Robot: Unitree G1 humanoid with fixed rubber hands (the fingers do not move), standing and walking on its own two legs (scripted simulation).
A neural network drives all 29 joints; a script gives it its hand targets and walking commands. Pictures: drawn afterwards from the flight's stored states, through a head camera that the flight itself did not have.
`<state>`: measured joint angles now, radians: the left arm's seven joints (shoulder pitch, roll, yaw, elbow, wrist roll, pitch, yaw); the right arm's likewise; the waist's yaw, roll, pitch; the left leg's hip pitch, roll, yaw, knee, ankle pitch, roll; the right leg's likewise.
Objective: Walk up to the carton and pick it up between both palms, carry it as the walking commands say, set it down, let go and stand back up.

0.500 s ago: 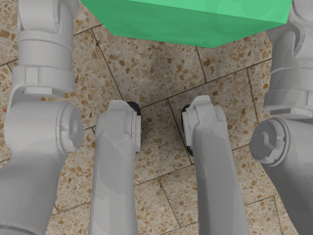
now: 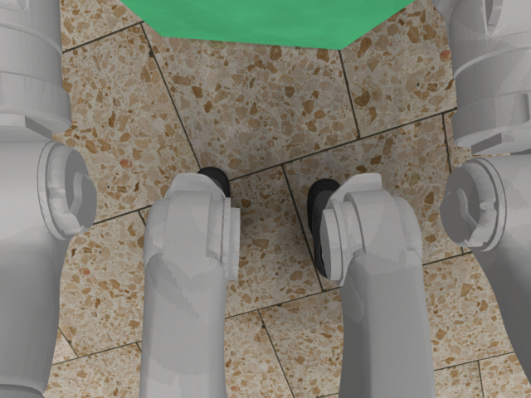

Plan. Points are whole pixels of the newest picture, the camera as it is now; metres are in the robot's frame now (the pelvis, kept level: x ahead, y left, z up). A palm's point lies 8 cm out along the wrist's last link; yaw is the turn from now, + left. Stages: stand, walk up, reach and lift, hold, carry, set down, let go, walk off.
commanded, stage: set down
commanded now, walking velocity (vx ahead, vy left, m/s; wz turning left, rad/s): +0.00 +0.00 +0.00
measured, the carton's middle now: out of the picture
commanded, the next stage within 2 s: none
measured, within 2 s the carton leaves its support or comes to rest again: rests again in 1.76 s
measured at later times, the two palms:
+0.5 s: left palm out of the picture +0.60 +0.19 -0.17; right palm out of the picture +0.55 -0.17 -0.17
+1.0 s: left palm out of the picture +0.60 +0.19 -0.17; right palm out of the picture +0.56 -0.18 -0.17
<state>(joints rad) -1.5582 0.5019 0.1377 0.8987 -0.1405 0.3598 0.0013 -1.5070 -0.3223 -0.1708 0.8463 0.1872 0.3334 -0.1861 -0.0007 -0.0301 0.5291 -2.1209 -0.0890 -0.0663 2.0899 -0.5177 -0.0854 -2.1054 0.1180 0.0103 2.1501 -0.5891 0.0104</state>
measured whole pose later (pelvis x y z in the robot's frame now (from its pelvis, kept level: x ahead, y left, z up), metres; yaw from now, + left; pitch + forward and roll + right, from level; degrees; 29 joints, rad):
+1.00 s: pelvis +0.01 +0.02 -0.03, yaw -2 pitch +29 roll +0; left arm -1.61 0.48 0.19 1.12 -0.08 0.24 -0.05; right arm -1.50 -0.29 -0.28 0.95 0.11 0.26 -0.13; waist -0.03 -0.03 0.52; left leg -2.17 -0.08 -0.05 2.21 -0.56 -0.04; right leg -2.14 0.12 0.01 2.25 -0.63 0.04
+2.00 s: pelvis +0.04 +0.02 -0.02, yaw -3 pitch +34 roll -1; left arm -1.48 0.53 0.14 0.94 -0.15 0.18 0.04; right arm -1.42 -0.32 -0.19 0.83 0.18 0.17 -0.16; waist -0.01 -0.01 0.52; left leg -2.19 -0.06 -0.05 2.24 -0.65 -0.04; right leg -2.14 0.09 -0.02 2.26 -0.71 0.02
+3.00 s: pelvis +0.02 +0.02 +0.11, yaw -2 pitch +33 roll +1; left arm -1.47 0.64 0.22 0.67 -0.22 0.43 -0.03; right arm -1.38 -0.45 -0.20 0.45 0.23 0.45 -0.12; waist -0.06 -0.01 0.53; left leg -1.83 -0.04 0.00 1.75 -0.51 -0.01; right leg -1.81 0.07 0.05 1.79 -0.56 0.02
